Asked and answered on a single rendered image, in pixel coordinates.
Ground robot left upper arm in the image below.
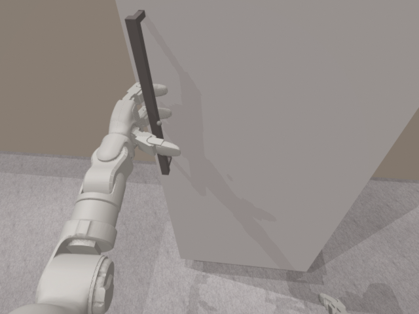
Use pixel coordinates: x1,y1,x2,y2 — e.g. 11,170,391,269
8,253,115,314

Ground fridge door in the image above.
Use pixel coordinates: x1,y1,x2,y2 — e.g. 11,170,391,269
116,0,419,271

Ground robot left hand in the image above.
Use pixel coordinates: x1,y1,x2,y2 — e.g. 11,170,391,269
109,82,181,156

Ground left robot forearm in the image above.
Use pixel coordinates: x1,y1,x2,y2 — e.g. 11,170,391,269
35,133,135,303

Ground handle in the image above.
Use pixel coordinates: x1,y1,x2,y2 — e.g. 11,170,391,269
125,10,172,175

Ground robot right hand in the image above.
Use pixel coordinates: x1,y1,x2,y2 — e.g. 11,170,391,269
318,293,351,314

